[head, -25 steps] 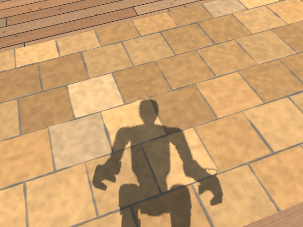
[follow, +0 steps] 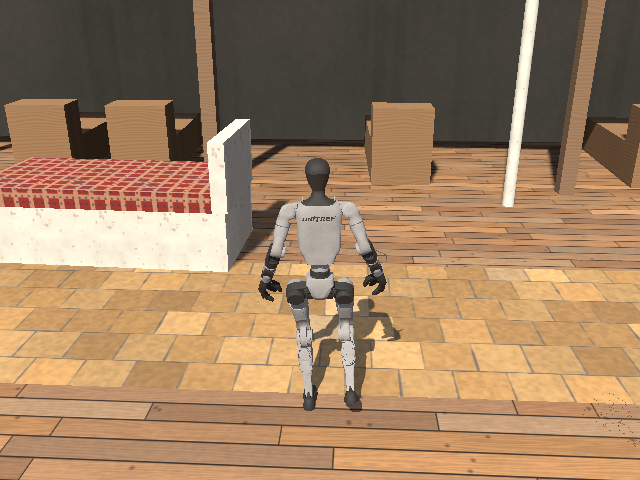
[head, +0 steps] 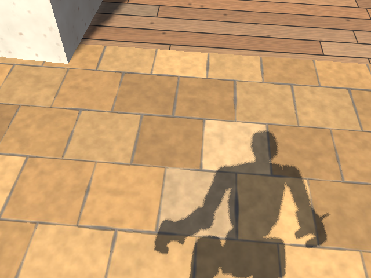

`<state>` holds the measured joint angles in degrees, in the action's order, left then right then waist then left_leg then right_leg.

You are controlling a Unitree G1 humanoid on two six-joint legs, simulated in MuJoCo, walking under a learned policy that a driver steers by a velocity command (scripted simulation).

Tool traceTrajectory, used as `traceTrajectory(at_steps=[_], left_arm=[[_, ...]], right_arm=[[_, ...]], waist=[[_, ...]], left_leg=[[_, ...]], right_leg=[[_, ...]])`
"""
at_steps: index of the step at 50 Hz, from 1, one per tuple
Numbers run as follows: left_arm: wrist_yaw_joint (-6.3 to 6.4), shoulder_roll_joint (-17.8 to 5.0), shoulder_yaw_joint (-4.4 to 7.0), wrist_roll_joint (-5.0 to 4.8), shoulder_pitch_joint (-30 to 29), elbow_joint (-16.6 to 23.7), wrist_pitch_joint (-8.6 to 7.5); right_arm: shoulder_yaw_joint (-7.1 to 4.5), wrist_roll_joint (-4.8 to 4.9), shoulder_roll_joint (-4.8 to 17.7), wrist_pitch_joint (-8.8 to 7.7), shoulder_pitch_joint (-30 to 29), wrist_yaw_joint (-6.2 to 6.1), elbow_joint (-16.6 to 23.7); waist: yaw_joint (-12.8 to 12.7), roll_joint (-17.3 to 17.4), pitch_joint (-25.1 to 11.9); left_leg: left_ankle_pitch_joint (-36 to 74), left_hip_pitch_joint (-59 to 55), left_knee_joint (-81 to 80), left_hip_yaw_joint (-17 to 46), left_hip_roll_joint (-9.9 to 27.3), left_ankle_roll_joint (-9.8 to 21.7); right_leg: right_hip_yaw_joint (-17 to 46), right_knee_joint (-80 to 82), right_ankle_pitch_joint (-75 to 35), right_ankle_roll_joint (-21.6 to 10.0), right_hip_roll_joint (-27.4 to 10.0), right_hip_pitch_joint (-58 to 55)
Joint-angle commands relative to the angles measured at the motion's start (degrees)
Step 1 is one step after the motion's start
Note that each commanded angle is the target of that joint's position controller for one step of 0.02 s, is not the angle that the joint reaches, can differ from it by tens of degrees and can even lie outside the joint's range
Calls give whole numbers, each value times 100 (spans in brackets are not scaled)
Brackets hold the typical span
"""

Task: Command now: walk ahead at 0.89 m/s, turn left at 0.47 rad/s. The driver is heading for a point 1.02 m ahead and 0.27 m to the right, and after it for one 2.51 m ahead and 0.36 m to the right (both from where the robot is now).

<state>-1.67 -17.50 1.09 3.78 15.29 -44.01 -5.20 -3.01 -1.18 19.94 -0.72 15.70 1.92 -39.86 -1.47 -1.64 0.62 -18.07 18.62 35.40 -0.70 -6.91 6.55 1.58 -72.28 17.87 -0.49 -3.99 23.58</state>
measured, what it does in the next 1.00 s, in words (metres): walks ahead, turning right: right foot, then left foot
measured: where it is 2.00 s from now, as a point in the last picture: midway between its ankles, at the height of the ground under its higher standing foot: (297, 56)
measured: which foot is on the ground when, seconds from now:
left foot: down 0.00-0.34, up 0.36-0.72, down 0.74-1.00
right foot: up 0.00-0.32, down 0.34-0.72, up 0.74-1.00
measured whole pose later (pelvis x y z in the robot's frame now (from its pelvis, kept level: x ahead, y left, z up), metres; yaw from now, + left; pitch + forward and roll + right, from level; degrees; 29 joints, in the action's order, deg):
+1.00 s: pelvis +0.95 -0.06 +0.01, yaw -39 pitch +2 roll +3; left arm -4.2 -21.1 3.3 1.8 2.8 -36.6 0.1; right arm -3.3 -1.8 19.5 -5.6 28.1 0.0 -49.5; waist 3.6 -3.5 0.1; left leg -18.6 0.1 18.9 -11.3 1.2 -1.9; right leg -1.9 -69.2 8.5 -6.1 -2.6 45.3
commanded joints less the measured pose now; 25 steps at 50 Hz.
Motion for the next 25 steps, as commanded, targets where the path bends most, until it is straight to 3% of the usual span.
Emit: traceTrajectory(at_steps=[1,3,5,8,10,11,12,13,14,15,16,17,18,19,20,21,23,24,25], left_arm=[[-67,-585,37,50,36,408,48],[-111,-512,12,-47,-391,521,218],[-142,-415,-29,-179,-1020,715,243],[-214,-140,-142,-320,-1450,837,182],[-250,-117,-163,-363,-1596,817,156],[-244,-238,-116,-416,-1198,610,183],[-236,-238,-121,-384,-1143,609,171],[-195,-390,-86,-361,-914,510,200],[-146,-600,-4,-322,-289,300,228],[-106,-879,123,-327,764,-61,259],[-55,-1134,269,-344,2109,-446,273],[25,-1317,419,-369,2935,-744,297],[65,-1434,454,-279,2313,-738,335],[84,-1386,481,-263,1669,-436,333],[131,-919,438,-295,1280,-266,342],[141,-696,377,-297,1004,-287,329],[179,-689,326,-283,802,-304,179],[160,-708,304,-289,708,-313,103],[130,-832,341,-306,607,-250,26]], right_arm=[[-144,3,636,-205,446,-114,166],[-115,49,599,-372,625,-63,1],[-114,83,612,-476,960,-19,-161],[-30,85,447,-614,1092,-28,-332],[8,68,428,-685,1153,-94,-486],[8,68,528,-712,963,-133,-454],[-21,55,646,-749,1035,-189,-495],[-56,-15,734,-708,1000,-278,-541],[-89,-116,792,-614,876,-364,-558],[-137,-231,890,-496,621,-444,-495],[-193,-267,1026,-404,63,-492,-381],[-161,-221,816,-410,-558,-454,-259],[147,-151,-278,-556,-255,-323,177],[258,36,-136,-650,209,-259,480],[273,-106,271,-743,-225,-199,421],[277,-185,348,-767,-405,-145,450],[358,-372,203,-515,-483,-139,542],[408,-392,129,-364,-515,-128,606],[451,-374,97,-305,-783,-117,767]], waist=[[32,314,88],[77,313,483],[291,221,751],[376,245,776],[389,273,694],[198,361,275],[125,586,237],[-40,740,60],[-388,822,-240],[-897,864,-731],[-1629,743,-944],[-2039,-127,-860],[-800,-1732,-810],[-495,-1204,-1828],[-462,116,-1010],[-98,817,-325],[368,1032,404],[524,923,667],[512,774,830]], left_leg=[[-350,-1217,-2449,2403,1464,817],[719,-942,-2813,1765,1276,658],[2229,-1100,-3020,1123,1115,344],[4086,-1201,-3196,208,1015,-45],[5051,-1449,-3521,-154,1118,-272],[6440,-1790,-3279,-355,1084,-435],[7591,-2053,-2939,-430,1317,-558],[8551,-2488,-2509,-459,1485,-672],[9076,-2707,-1678,-541,1544,-754],[9463,-2660,-387,-528,1574,-806],[9318,-2103,1735,-615,1485,-852],[4784,-636,4756,-696,578,-803],[-1244,2321,6767,24,-237,-981],[-1008,3190,6894,1017,68,-894],[-323,3146,6070,1137,473,-690],[0,2783,5333,1017,714,-589],[-196,2171,4541,866,1003,-755],[-277,1929,3934,704,1170,-845],[-27,1659,3224,493,1265,-925]], right_leg=[[58,267,-380,16,-422,1819],[-250,619,-701,10,-440,2032],[-537,1208,-1249,-90,-347,2302],[-795,2411,-2077,-317,-43,1838],[-997,3167,-2603,-545,287,1207],[-1089,3203,-2755,-602,631,694],[-1157,3321,-2717,-690,674,517],[-1234,3380,-2425,-766,863,309],[-1269,3417,-2185,-824,1085,-219],[-1266,3369,-1851,-872,1336,-1190],[-871,3759,-1790,-1147,1118,-2214],[-158,4064,-1600,-1518,691,-3269],[2043,3336,-2859,-2238,-313,-4599],[4451,4972,-67,-3031,-1122,-5039],[4673,5813,1288,-2706,-1088,-3922],[4207,6062,1294,-2392,-907,-2662],[3283,6243,595,-2119,-369,-887],[2908,6413,582,-2051,-149,-136],[2572,6584,257,-2030,85,410]])
Keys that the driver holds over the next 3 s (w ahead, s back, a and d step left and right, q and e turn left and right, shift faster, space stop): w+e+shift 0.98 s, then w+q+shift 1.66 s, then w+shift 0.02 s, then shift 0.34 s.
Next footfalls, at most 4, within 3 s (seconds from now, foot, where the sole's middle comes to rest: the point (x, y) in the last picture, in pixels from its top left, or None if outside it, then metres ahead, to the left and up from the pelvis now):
0.34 right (201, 267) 0.52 -0.03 -0.76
0.74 left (173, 162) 0.97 0.09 -0.76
1.16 right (264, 131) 1.17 -0.33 -0.76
1.62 left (278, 71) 1.61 -0.46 -0.76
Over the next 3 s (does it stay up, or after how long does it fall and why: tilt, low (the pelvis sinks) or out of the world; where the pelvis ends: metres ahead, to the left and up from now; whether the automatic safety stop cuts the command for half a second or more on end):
stays up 2.55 -0.35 -0.01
